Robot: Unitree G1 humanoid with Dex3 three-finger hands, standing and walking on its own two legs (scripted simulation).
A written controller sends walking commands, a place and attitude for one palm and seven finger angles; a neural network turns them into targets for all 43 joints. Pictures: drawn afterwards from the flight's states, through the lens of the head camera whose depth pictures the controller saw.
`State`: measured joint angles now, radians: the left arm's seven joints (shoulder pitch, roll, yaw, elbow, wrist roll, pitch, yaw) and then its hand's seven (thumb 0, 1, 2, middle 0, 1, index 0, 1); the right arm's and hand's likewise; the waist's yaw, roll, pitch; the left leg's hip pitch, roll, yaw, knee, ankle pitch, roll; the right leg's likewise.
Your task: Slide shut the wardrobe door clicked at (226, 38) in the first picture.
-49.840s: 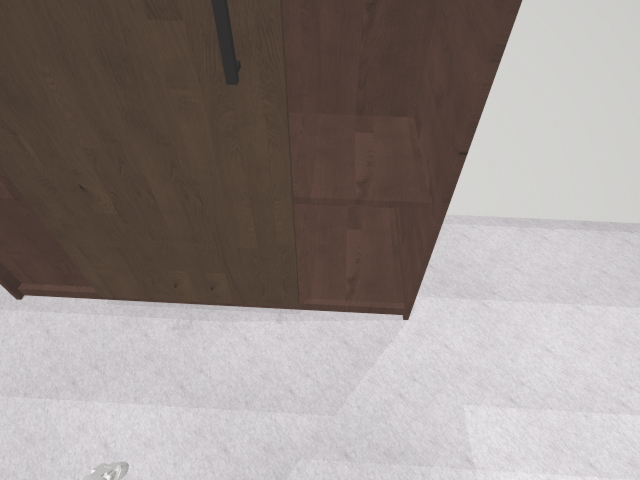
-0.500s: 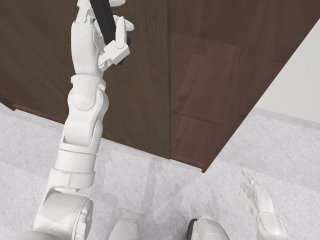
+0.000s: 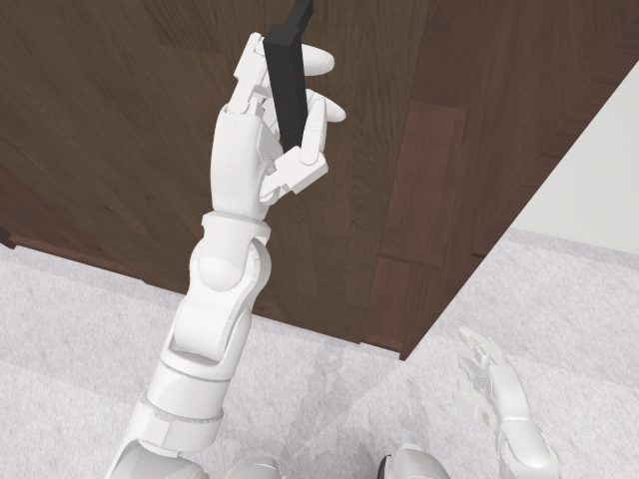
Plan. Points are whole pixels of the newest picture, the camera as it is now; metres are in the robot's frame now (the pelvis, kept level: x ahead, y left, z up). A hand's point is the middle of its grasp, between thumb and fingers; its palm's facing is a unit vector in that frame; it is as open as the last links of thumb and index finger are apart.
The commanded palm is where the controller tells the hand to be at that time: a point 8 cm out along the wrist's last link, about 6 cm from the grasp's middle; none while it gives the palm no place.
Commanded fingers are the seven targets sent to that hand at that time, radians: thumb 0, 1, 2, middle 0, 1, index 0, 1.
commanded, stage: step sideways, sliding the door along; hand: left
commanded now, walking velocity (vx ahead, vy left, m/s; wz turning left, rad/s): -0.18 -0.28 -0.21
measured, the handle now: (301, 101) +0.41 +0.08 +0.22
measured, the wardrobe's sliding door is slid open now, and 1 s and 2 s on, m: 0.12 0.02 0.02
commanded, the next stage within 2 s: stop walking and hold the door there in 0.96 s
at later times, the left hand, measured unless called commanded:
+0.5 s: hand (407, 177) +0.35 -0.01 +0.21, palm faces -0.21 -0.98 -0.02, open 6.2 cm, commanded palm +0.34 -0.01 +0.21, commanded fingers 0.00 0.90 0.90 -0.45 -1.40 -0.45 -1.40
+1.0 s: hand (444, 182) +0.35 -0.04 +0.21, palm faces -0.03 -1.00 -0.04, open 6.0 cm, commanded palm +0.32 -0.05 +0.22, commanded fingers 0.00 0.90 0.90 -0.45 -1.40 -0.45 -1.40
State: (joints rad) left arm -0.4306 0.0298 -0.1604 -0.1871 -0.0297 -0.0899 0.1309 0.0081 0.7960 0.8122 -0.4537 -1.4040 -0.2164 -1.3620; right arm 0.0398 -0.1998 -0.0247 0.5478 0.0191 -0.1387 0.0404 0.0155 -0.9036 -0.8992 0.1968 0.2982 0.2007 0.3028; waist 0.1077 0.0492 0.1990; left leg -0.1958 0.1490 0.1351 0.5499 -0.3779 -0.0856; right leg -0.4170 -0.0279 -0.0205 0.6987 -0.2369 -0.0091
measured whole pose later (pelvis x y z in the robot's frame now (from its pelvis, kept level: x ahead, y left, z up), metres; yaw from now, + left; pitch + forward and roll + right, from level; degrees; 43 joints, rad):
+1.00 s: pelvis -0.08 -0.10 +0.00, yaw -5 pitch -1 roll +2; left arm -0.68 0.13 -0.04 0.18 -0.08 -0.06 0.17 0.01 0.79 0.85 -0.45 -1.40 -0.19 -1.40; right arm 0.05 -0.16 -0.02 0.65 0.04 -0.02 0.01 0.02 -0.90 -0.90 0.20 0.30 0.20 0.30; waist 0.07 -0.02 0.21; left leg -0.23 0.07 0.08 0.58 -0.30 -0.03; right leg -0.37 0.06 -0.08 0.62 -0.23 -0.13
